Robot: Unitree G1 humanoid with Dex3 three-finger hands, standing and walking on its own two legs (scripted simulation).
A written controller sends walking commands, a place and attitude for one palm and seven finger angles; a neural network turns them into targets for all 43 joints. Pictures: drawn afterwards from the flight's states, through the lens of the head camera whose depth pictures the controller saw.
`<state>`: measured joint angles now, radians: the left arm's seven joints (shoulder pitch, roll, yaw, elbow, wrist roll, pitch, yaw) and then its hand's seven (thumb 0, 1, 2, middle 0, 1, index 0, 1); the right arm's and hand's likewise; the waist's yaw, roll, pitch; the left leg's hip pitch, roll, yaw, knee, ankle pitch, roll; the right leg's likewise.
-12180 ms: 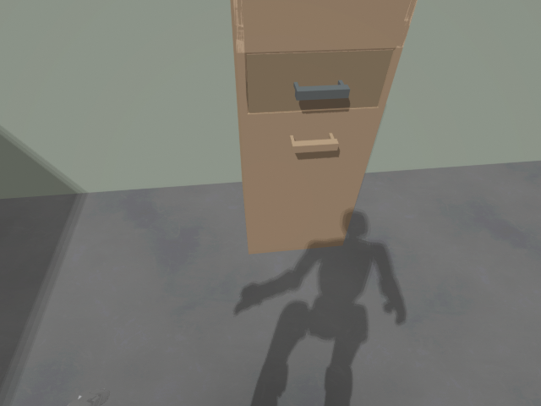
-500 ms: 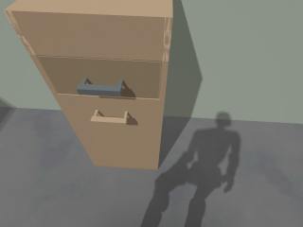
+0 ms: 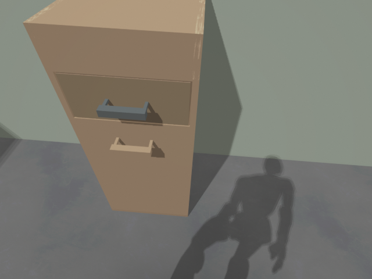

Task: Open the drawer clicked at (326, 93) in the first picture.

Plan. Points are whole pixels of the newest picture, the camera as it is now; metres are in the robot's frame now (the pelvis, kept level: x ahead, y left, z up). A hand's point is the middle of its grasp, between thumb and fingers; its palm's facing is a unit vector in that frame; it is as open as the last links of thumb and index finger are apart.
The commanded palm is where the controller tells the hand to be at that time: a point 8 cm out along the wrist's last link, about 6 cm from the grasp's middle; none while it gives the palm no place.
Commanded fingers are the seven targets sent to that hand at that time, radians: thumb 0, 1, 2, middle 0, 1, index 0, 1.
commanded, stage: come to a stop and stand still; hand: left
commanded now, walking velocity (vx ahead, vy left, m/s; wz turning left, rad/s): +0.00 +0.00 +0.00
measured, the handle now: (124, 107) +0.57 +0.22 +0.03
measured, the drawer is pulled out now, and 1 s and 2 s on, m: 0.00 0.00 0.00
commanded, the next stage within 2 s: look again from close up in 0.02 s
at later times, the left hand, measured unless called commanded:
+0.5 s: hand out of the picture +0.04 +0.23 -0.18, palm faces +0.03 -0.97 -0.23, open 7.4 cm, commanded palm none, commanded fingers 0.00 0.90 0.90 -0.20 -0.30 -0.20 -0.30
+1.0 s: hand out of the picture -0.05 +0.22 -0.18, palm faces +0.02 -0.98 -0.17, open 7.4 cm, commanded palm none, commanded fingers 0.00 0.90 0.90 -0.20 -0.30 -0.20 -0.30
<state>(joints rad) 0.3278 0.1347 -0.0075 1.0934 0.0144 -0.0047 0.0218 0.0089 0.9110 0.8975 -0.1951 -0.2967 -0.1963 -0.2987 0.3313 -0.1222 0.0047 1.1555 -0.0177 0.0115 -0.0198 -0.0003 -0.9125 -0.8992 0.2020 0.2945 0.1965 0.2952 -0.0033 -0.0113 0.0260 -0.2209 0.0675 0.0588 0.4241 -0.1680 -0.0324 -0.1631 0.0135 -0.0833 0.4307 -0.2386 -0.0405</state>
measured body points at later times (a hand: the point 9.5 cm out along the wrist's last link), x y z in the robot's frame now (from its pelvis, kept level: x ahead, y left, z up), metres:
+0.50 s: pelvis +0.01 +0.04 -0.01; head -0.01 +0.04 +0.44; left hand +0.04 +0.28 -0.16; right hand +0.04 -0.19 -0.16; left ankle +0.04 +0.14 -0.74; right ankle +0.00 -0.09 -0.74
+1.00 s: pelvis -0.01 +0.05 +0.00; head -0.02 +0.05 +0.45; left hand -0.05 +0.27 -0.16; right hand -0.02 -0.18 -0.16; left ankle +0.04 +0.14 -0.74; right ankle +0.00 -0.09 -0.74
